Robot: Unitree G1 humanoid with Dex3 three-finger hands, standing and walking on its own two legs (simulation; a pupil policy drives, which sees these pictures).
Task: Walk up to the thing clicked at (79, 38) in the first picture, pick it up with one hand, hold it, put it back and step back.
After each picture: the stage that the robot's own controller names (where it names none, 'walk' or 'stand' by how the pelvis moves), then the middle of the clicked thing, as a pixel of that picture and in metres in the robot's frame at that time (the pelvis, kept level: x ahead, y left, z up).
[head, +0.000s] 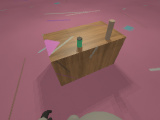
stand; (79, 42) +0.88 +0.18 -0.10
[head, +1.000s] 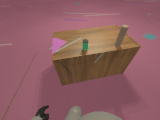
rise first; (85, 44) +0.82 +0.13 -0.08
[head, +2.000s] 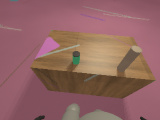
walk; (76, 58) +0.53 +0.18 -0.07
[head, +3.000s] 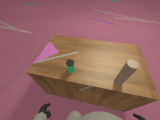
stand; (70, 66) +0.46 +0.21 -0.08
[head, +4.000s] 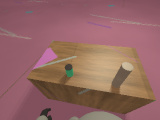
stand; (69, 70) +0.45 +0.21 -0.11
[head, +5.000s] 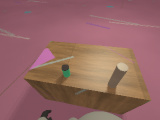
stand; (66, 71) +0.45 +0.24 -0.11
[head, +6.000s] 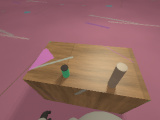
stand; (65, 71) +0.44 +0.25 -0.11
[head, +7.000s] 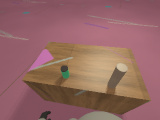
rise first; (65, 72) +0.44 +0.25 -0.11
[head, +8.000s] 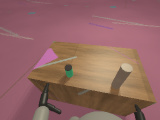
rise first; (69, 71) +0.44 +0.23 -0.10
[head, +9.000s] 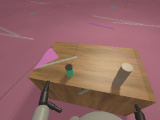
go down; (69, 70) +0.45 +0.23 -0.10
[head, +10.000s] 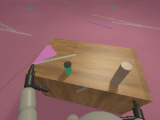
go down; (68, 68) +0.47 +0.22 -0.09
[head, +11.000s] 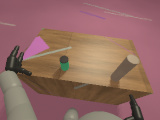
go down; (64, 63) +0.45 +0.21 -0.05
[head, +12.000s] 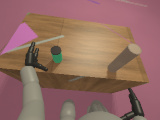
close in; (56, 55) +0.47 +0.22 -0.02
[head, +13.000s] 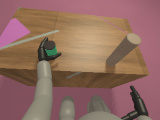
close; (51, 50) +0.49 +0.23 +0.01
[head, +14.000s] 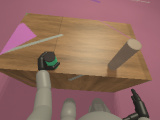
lift; (51, 61) +0.41 +0.24 +0.00
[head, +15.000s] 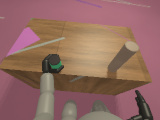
lift; (56, 64) +0.39 +0.22 +0.02
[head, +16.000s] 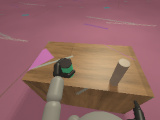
hold; (67, 68) +0.33 +0.16 +0.12
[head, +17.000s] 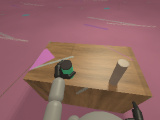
hold; (67, 70) +0.33 +0.16 +0.10
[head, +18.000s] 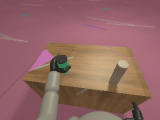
crouch; (63, 64) +0.36 +0.20 +0.11
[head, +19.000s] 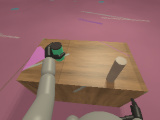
lower; (58, 52) +0.45 +0.22 +0.13
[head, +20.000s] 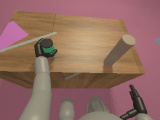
lower; (49, 48) +0.49 +0.23 +0.03
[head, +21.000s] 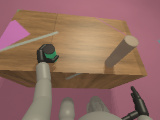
lower; (51, 54) +0.46 +0.23 +0.01
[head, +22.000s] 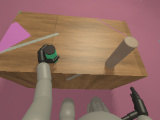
lower; (51, 54) +0.46 +0.22 +0.01
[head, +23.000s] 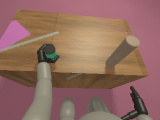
lower; (51, 54) +0.46 +0.23 +0.01
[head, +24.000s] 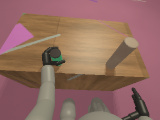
open; (56, 57) +0.45 +0.20 +0.00
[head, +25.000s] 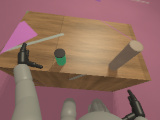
sink last; (60, 57) +0.44 +0.19 -0.01
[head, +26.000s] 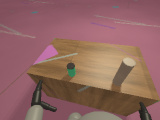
stand; (71, 69) +0.44 +0.21 -0.06
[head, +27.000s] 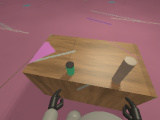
stand; (70, 68) +0.43 +0.19 -0.06
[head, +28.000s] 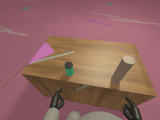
stand; (69, 69) +0.43 +0.20 -0.05
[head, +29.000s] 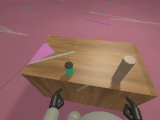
stand; (69, 69) +0.43 +0.20 -0.05
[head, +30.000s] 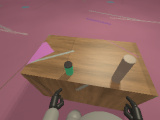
stand; (68, 68) +0.43 +0.20 -0.04
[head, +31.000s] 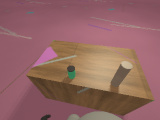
stand; (71, 72) +0.43 +0.19 -0.09
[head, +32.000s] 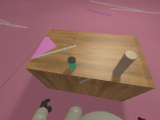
walk; (72, 63) +0.47 +0.18 -0.09
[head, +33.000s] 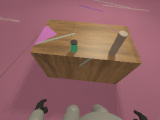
walk; (74, 46) +0.65 +0.19 -0.09
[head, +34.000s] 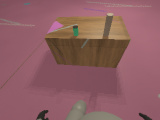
walk; (75, 30) +1.00 +0.29 -0.08
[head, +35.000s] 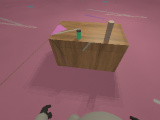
stand; (78, 34) +1.05 +0.22 -0.10
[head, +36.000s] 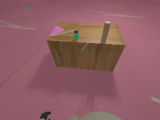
stand; (76, 35) +1.06 +0.24 -0.11
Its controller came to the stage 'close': yes
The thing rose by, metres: 0.22
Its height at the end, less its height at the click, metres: +0.00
